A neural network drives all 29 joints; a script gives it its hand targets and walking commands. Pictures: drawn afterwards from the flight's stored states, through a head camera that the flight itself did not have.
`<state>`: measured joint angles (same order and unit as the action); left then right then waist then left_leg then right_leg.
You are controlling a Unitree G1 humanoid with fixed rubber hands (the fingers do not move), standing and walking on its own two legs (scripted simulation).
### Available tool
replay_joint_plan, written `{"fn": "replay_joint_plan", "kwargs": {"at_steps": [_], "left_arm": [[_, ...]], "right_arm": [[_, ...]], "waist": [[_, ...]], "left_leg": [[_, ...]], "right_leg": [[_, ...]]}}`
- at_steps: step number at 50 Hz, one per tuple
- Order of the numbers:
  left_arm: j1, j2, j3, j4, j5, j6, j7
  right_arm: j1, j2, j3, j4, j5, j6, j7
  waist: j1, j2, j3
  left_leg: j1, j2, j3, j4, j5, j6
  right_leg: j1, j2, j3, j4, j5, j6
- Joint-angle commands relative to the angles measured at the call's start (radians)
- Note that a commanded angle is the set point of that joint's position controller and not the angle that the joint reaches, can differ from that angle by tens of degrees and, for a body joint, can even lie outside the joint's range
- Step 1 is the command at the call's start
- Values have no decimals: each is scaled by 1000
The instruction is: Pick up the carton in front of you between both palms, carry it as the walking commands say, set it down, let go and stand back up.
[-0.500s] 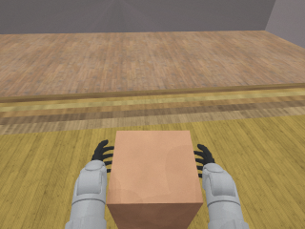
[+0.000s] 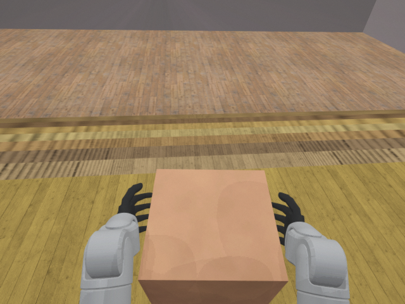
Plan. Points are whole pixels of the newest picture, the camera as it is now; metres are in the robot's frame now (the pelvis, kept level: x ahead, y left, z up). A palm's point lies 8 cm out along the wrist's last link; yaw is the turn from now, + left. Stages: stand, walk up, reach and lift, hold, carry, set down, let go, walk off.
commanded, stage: carry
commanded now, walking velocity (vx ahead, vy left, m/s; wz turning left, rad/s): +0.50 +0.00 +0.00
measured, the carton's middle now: (209, 246) +0.27 -0.01 +0.01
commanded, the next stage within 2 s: none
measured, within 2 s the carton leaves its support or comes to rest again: neither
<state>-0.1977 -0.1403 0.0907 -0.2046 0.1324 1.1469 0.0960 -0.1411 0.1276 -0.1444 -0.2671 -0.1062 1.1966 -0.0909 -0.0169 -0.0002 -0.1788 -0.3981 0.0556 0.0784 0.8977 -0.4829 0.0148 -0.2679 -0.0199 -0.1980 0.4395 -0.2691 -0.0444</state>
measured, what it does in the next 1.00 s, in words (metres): walks ahead: left foot, then right foot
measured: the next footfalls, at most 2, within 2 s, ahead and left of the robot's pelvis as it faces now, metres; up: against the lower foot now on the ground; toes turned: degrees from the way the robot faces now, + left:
left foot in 0.24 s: +0.30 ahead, +0.13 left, +0.00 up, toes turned +11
right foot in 0.72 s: +0.63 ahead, -0.07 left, +0.00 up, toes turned -12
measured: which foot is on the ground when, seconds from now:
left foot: up 0.00-0.22, down 0.24-0.74, up 0.76-1.00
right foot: down 0.00-0.26, up 0.28-0.70, down 0.72-1.00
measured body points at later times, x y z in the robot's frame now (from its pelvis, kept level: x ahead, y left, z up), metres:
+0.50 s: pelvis +0.30 +0.06 +0.01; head +0.32 +0.07 +0.46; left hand +0.60 +0.19 +0.08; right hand +0.56 -0.11 +0.08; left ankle +0.26 +0.12 -0.74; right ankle +0.33 -0.09 -0.68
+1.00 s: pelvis +0.64 +0.01 +0.01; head +0.66 +0.00 +0.46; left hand +0.92 +0.18 +0.08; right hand +0.92 -0.13 +0.07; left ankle +0.70 +0.16 -0.68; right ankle +0.59 -0.06 -0.74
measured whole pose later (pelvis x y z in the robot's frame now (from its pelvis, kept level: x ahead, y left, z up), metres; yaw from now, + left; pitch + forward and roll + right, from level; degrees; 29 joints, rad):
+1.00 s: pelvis +0.64 +0.01 +0.01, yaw +1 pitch +5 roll +1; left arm -0.16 -0.13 0.11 -0.31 0.11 1.15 0.09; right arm -0.14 0.13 -0.08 -0.33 -0.13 1.19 -0.09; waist 0.03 -0.01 -0.05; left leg -0.59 0.10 0.11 0.84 -0.23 0.00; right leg -0.16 -0.04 -0.23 0.32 -0.24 -0.05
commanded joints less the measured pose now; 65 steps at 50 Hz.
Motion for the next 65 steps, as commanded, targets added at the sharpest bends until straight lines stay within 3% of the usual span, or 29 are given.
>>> {"fn": "replay_joint_plan", "kwargs": {"at_steps": [1, 4, 8, 11, 12, 13, 14, 16, 18, 22, 31, 35, 36, 37, 38, 39, 41, 42, 44, 48, 53, 56, 58, 59, 60, 61, 62, 64, 65], "left_arm": [[-452, -952, -667, -127, -401, 47, -238], [-461, -929, -684, -154, -439, 67, -244], [-425, -881, -687, -144, -451, 91, -256], [-428, -858, -685, -143, -451, 103, -262], [-428, -845, -680, -142, -450, 107, -263], [-451, -829, -679, -151, -453, 114, -266], [-479, -844, -692, -160, -464, 122, -269], [-495, -893, -696, -151, -469, 109, -278], [-487, -938, -701, -159, -462, 86, -278], [-431, -962, -708, -154, -422, 52, -254], [-348, -904, -687, -140, -385, 73, -239], [-366, -898, -682, -127, -407, 82, -258], [-361, -895, -676, -120, -409, 81, -262], [-367, -886, -665, -95, -396, 74, -266], [-348, -913, -669, -76, -403, 66, -269], [-373, -934, -680, -101, -424, 62, -273], [-413, -990, -706, -127, -441, 45, -277], [-430, -1006, -715, -142, -449, 37, -279], [-426, -1013, -727, -156, -462, 26, -284], [-383, -968, -733, -154, -468, 19, -296], [-436, -855, -717, -157, -460, 28, -282], [-551, -769, -705, -127, -454, 46, -257], [-645, -722, -688, -83, -453, 62, -239], [-689, -705, -671, -52, -449, 71, -230], [-738, -706, -657, -26, -455, 84, -222], [-781, -715, -643, 2, -466, 91, -219], [-827, -746, -628, 32, -470, 90, -212], [-890, -812, -604, 72, -476, 82, -203], [-917, -839, -595, 90, -476, 76, -199]], "right_arm": [[-629, 902, 761, -142, 459, 6, 281], [-601, 899, 758, -150, 450, 15, 261], [-531, 862, 726, -137, 400, 32, 237], [-502, 846, 706, -119, 384, 41, 235], [-494, 840, 698, -110, 380, 42, 235], [-479, 823, 686, -94, 363, 42, 234], [-485, 832, 682, -68, 352, 36, 233], [-522, 902, 701, -114, 380, 28, 237], [-573, 959, 732, -161, 403, 11, 244], [-592, 949, 769, -196, 449, -3, 260], [-480, 858, 739, -148, 418, 23, 276], [-496, 849, 740, -150, 408, 30, 271], [-511, 840, 740, -152, 406, 29, 270], [-542, 852, 754, -178, 414, 37, 270], [-556, 851, 759, -185, 410, 36, 271], [-561, 881, 763, -160, 413, 26, 271], [-558, 936, 766, -152, 412, 0, 271], [-550, 961, 770, -150, 413, -12, 269], [-518, 986, 775, -141, 401, -31, 261], [-469, 970, 783, -132, 373, -52, 241], [-570, 872, 794, -177, 396, -33, 227], [-678, 774, 773, -152, 411, -7, 220], [-733, 719, 729, -82, 413, 7, 213], [-754, 692, 705, -34, 415, 14, 209], [-781, 653, 677, 7, 409, 19, 204], [-823, 657, 663, 34, 425, 20, 202], [-885, 692, 665, 37, 449, 22, 202], [-1007, 788, 672, 49, 497, 13, 211], [-1075, 830, 680, 48, 520, 6, 216]], "waist": [[40, -70, -93], [36, -118, -94], [39, -159, -61], [18, -109, -111], [2, -62, -169], [-18, 137, -217], [-22, 332, -234], [-13, 152, -216], [-4, 36, -199], [-2, 98, -194], [-9, 150, -25], [19, 127, -92], [42, 82, -158], [56, -156, -257], [55, -303, -249], [43, -223, -231], [36, -50, -220], [31, -35, -217], [29, -76, -216], [37, -128, -153], [68, -155, -57], [50, -165, -34], [-9, -104, -103], [-47, -25, -171], [-62, 201, -247], [-81, 365, -258], [-62, 284, -256], [-55, 100, -252], [-39, 67, -255]], "left_leg": [[-417, 70, -18, 23, 55, -6], [-270, 36, 53, -147, 203, -26], [-97, -8, 136, -340, 340, -17], [243, -72, 230, -413, 339, 2], [438, -28, 168, -413, 291, 11], [554, 217, -230, -568, 69, 81], [667, 379, -583, -688, 80, 208], [599, 362, -483, -658, 271, 212], [491, 318, -317, -675, 346, 147], [469, 251, -130, -702, 427, 121], [517, 182, 57, -671, 715, 93], [420, 133, 178, -365, 921, 33], [274, 108, 173, -186, 745, 7], [-5, 19, 144, 136, 473, -44], [-225, -88, 58, 318, 20, -46], [-286, -29, -34, 433, 3, -16], [-274, 51, -75, 380, 96, 15], [-240, 73, -81, 299, 146, 13], [-189, 61, -38, 182, 189, 4], [-233, 37, 39, -57, 261, -14], [-202, -2, 117, -275, 389, 8], [-111, -13, 125, -320, 407, 48], [161, -89, 192, -360, 344, 58], [356, -59, 131, -360, 291, 51], [516, 205, -329, -481, 139, 142], [627, 320, -655, -620, 179, 250], [621, 331, -590, -589, 268, 258], [531, 278, -417, -503, 466, 230], [475, 259, -349, -503, 496, 204]], "right_leg": [[408, -361, 435, -280, -28, -125], [330, -267, 241, -273, 93, -85], [255, -229, 121, -220, 228, -54], [126, -177, 4, 19, 359, -1], [20, -144, -23, 193, 328, 28], [-151, -66, -33, 476, 114, 80], [-391, 28, 37, 691, -205, 88], [-469, -76, 168, 823, -200, 33], [-428, -131, 194, 717, -79, 22], [-376, -92, 119, 518, 19, 35], [-332, -26, -23, 104, 221, 28], [61, 66, -124, 15, 165, 3], [278, -12, -21, 16, 104, -3], [510, -290, 438, -62, -86, -139], [573, -397, 733, -218, 14, -225], [562, -406, 642, -199, 147, -219], [444, -356, 466, -161, 321, -155], [388, -336, 393, -180, 308, -118], [340, -301, 285, -213, 267, -86], [345, -250, 159, -217, 316, -95], [330, -212, 79, -176, 400, -88], [305, -217, 62, -111, 430, -77], [215, -159, -29, 135, 535, -40], [102, -112, -36, 343, 424, -15], [-122, -14, -25, 649, 139, 30], [-374, 91, 83, 859, -238, 34], [-434, 26, 188, 982, -245, 7], [-474, -29, 219, 981, -173, -27], [-452, -48, 223, 922, -126, -29]]}}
